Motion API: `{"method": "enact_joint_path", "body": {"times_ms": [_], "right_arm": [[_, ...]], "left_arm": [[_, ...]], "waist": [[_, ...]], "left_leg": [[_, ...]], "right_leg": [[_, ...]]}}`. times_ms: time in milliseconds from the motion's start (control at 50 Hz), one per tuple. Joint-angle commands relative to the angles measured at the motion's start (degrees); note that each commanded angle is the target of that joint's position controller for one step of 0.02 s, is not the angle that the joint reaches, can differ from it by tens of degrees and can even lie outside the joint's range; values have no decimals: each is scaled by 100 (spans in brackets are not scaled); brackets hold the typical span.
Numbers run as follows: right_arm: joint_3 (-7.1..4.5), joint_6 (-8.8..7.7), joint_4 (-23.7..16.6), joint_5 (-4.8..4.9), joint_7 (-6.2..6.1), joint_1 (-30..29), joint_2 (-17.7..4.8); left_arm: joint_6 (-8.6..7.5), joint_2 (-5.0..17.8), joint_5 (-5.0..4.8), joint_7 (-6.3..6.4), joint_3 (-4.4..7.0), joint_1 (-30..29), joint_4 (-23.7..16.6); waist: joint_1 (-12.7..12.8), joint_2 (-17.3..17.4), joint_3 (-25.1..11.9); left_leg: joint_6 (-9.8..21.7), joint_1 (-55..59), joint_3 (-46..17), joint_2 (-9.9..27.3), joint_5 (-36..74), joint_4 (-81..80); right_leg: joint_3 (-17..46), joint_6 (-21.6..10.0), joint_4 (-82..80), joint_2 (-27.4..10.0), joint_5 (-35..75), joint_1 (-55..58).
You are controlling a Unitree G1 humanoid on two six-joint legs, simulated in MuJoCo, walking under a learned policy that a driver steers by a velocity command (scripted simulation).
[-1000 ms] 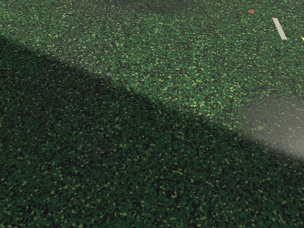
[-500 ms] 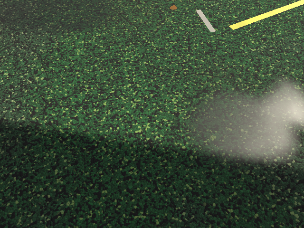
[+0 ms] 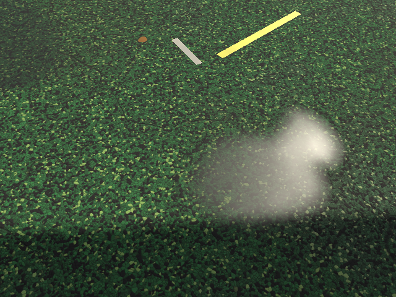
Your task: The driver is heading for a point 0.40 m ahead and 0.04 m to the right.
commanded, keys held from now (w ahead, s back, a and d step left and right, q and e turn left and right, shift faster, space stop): e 0.34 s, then w+e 0.16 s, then w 0.12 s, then w+q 0.34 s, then no key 0.04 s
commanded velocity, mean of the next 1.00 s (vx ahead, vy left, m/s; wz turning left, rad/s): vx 0.22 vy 0.00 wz -0.31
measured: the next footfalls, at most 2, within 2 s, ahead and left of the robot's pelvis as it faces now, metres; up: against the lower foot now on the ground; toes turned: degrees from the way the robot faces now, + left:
right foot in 0.48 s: -0.03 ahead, -0.09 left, +0.00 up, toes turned -19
left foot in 0.98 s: +0.36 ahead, -0.05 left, +0.00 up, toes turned -12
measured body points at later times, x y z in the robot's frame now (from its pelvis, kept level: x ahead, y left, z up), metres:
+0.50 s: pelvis -0.01 -0.01 -0.01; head +0.00 -0.03 +0.44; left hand +0.21 +0.20 -0.10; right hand -0.01 -0.31 -0.13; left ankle +0.01 +0.11 -0.73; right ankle -0.06 -0.08 -0.74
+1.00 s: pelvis +0.19 -0.07 -0.02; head +0.23 -0.08 +0.43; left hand +0.24 +0.19 -0.16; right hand +0.30 -0.36 -0.12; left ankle +0.32 -0.04 -0.74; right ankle -0.05 -0.08 -0.72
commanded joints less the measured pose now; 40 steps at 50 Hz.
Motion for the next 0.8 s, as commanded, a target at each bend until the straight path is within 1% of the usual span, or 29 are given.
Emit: {"method": "enact_joint_path", "body": {"times_ms": [20,40,60,80,100,120,160,220,280,340,360,380,400,420,440,460,480,500,520,540,560,580,600,620,640,660,700,740,800], "right_arm": [[-347,-38,-425,-158,-41,62,-1422],[-256,-36,-470,-118,-5,50,-1028],[-181,-42,-496,-70,25,-166,-766],[-156,-37,-554,-71,40,-321,-693],[-152,-35,-589,-75,25,-325,-681],[-154,-30,-605,-88,31,-228,-675],[-190,-24,-554,-96,40,94,-719],[-268,-31,-436,-87,37,491,-850],[-321,-38,-406,-105,80,516,-932],[-361,-41,-416,-123,160,383,-1012],[-386,-36,-404,-142,191,424,-1066],[-410,-30,-391,-163,219,453,-1126],[-435,-22,-378,-178,243,474,-1189],[-453,-7,-377,-176,261,441,-1235],[-457,20,-390,-134,267,320,-1237],[-431,40,-388,-113,262,260,-1107],[-326,55,-450,-126,297,234,-712],[-195,61,-899,-207,337,-190,-325],[-285,17,-1009,-281,353,-650,-778],[-336,-35,-908,-130,438,-529,-918],[-347,-110,-696,-72,513,-229,-950],[-356,-145,-506,-142,548,17,-929],[-347,-142,-320,-225,576,234,-895],[-339,-126,-247,-240,593,326,-830],[-323,-102,-198,-216,603,356,-764],[-308,-83,-192,-183,609,277,-721],[-291,-55,-239,-140,613,-29,-682],[-270,-47,-300,-129,622,-329,-637],[-212,-79,-379,-119,654,-654,-519]], "left_arm": [[-102,650,79,73,150,66,-455],[-97,853,157,61,218,48,-384],[-61,795,146,22,224,179,-275],[-2,741,129,-24,214,309,-211],[51,707,108,-87,198,377,-177],[81,686,76,-129,178,344,-180],[114,626,26,-168,133,43,-291],[157,537,18,-200,70,-278,-416],[185,458,4,-233,13,-432,-513],[183,370,-34,-258,-54,-543,-631],[175,384,-37,-265,-67,-551,-667],[165,414,-33,-284,-72,-612,-716],[150,447,-30,-312,-74,-678,-768],[129,453,-17,-339,-77,-670,-786],[90,420,17,-350,-83,-451,-714],[26,464,49,-317,-57,122,-454],[-64,809,111,-242,43,839,-203],[-145,1574,52,-211,181,1146,-384],[-149,1354,101,-122,157,1065,-339],[-158,1002,78,-58,18,710,-338],[-216,762,46,-28,-74,415,-347],[-298,695,24,6,-110,243,-366],[-390,578,19,15,-156,249,-338],[-471,566,1,-10,-172,362,-266],[-534,596,-15,-34,-165,471,-188],[-576,616,-22,-49,-158,598,-120],[-610,606,2,-48,-165,865,15],[-629,572,42,-30,-187,1071,146],[-680,552,91,6,-215,1171,306]], "waist": [[-104,1320,-136],[-32,763,-156],[115,593,-109],[193,742,-144],[161,997,-185],[85,1029,-225],[-126,1001,-235],[-354,1074,-268],[-390,1131,-304],[-381,1226,-326],[-415,1269,-419],[-452,1315,-426],[-472,1338,-387],[-417,1285,-291],[-215,1101,-205],[38,738,-242],[319,-604,-286],[462,-1704,19],[613,-886,509],[272,-705,730],[17,-604,793],[-117,-596,678],[-153,-517,511],[-188,-383,331],[-198,-317,238],[-152,-302,214],[-3,-320,307],[119,-300,472],[184,-226,680]], "left_leg": [[1203,605,-2521,2613,993,-1644],[1284,434,-2030,2409,1730,-1428],[1118,332,-1375,2002,2101,-1284],[948,441,-870,1670,2353,-1184],[913,603,-567,1523,2694,-1098],[920,750,-368,1453,2957,-1024],[985,1157,-239,1500,3131,-942],[1082,1671,-216,1700,3256,-847],[1125,1619,-72,1850,3125,-813],[1076,1204,198,1901,2969,-737],[1045,1107,234,1926,2350,-808],[1008,989,210,1953,1449,-918],[960,838,159,1988,423,-1046],[881,584,149,2010,-399,-1104],[734,148,308,1939,-944,-940],[529,-499,598,1742,-1347,-391],[199,-1509,1305,1233,-1870,1302],[-98,-3335,1309,272,-2490,2760],[-65,-3510,357,485,-1831,3122],[-48,-3308,281,682,-1053,3079],[-85,-2990,299,753,-467,2861],[-131,-2703,361,773,-89,2747],[-170,-2463,455,753,210,2819],[-186,-2352,502,714,351,2874],[-191,-2394,555,710,446,2892],[-193,-2493,589,728,528,2877],[-187,-2804,609,758,668,2789],[-159,-3053,565,731,778,2599],[-49,-3024,462,539,923,2073]], "right_leg": [[-614,259,2059,-3,-2216,-1236],[-548,304,2817,-344,-1996,-970],[-587,329,3212,-390,-1682,-868],[-667,373,3570,-402,-1427,-882],[-768,437,3873,-416,-1325,-992],[-859,510,3985,-451,-1279,-1063],[-959,623,3803,-538,-1235,-1277],[-1033,697,3231,-666,-1322,-1386],[-1199,644,2587,-824,-1460,-1029],[-1462,483,1812,-912,-1548,-306],[-1588,402,1578,-896,-1576,-86],[-1677,313,1339,-893,-1602,83],[-1742,215,1057,-886,-1617,256],[-1807,103,657,-866,-1527,537],[-1883,-24,18,-797,-1211,1106],[-1834,-162,-477,-639,-1129,1988],[-388,-412,-1332,-1489,-2143,2784],[2693,-1143,-2083,-3182,-3593,2932],[2731,-1518,-2357,-3230,-3348,2234],[2063,-1382,-2368,-2906,-3250,1965],[1428,-1142,-2416,-2495,-2521,1822],[934,-973,-2409,-2181,-1650,1883],[536,-912,-2348,-1988,-700,1934],[319,-896,-2248,-1936,35,2035],[122,-884,-2184,-1934,577,2168],[-24,-874,-2165,-1940,885,2266],[-200,-863,-2225,-1983,1033,2420],[-351,-847,-2305,-2045,1111,2518],[-728,-800,-2347,-2117,1607,2530]]}}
